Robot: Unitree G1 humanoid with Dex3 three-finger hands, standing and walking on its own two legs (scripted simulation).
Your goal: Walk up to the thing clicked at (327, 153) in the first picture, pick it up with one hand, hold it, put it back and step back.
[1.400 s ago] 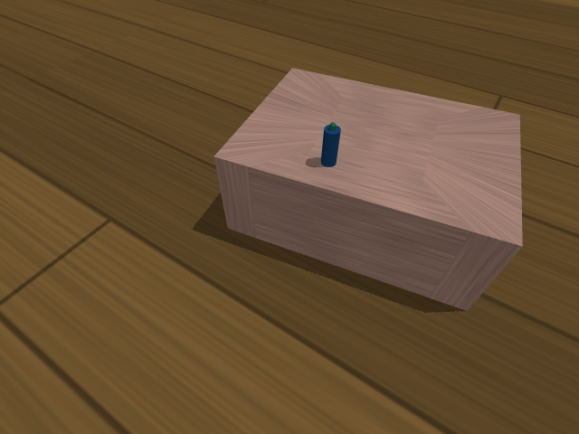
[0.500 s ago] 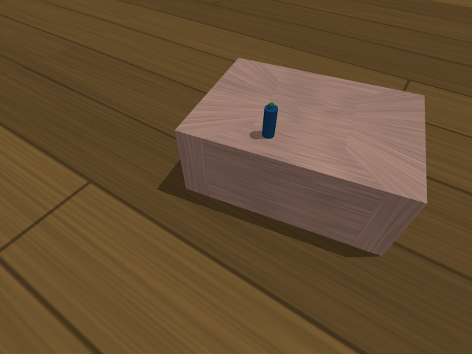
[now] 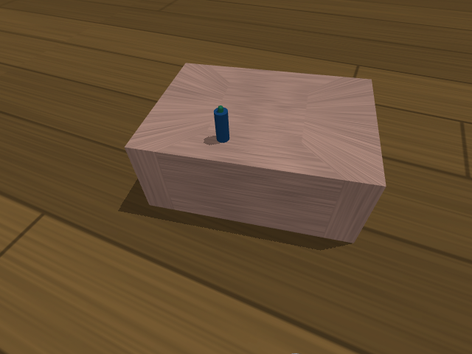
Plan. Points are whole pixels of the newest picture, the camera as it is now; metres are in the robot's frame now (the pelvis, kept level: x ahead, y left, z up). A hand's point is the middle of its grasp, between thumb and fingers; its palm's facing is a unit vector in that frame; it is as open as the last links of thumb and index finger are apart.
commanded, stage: walk up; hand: left
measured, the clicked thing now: (221, 123) +1.02 +0.05 -0.26
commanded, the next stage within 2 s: none
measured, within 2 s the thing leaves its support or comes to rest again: neither
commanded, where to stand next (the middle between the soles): +0.54 -0.05 m, yaw -14 degrees
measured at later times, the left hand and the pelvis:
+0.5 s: hand (123, 299) +0.28 +0.26 -0.15, palm faces -0.21 -0.91 -0.35, open 7.4 cm; pelvis +0.19 +0.00 +0.00, yaw -9 degrees
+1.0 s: hand (160, 206) +0.49 +0.20 -0.12, palm faces -0.26 -0.88 -0.41, open 7.4 cm; pelvis +0.36 -0.05 +0.00, yaw -14 degrees
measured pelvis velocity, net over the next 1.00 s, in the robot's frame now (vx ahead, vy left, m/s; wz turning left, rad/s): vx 0.36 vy -0.05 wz -0.24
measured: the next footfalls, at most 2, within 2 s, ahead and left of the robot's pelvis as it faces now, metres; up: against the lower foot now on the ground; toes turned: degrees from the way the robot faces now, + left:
right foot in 0.02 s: +0.12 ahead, -0.15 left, +0.00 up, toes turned -4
left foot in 0.38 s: +0.29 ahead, +0.10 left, +0.00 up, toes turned -2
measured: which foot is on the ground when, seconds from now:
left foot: down 0.00-0.02, up 0.04-0.36, down 0.38-0.78, up 0.80-1.00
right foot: up 0.00-0.00, down 0.02-0.40, up 0.42-0.74, down 0.76-1.00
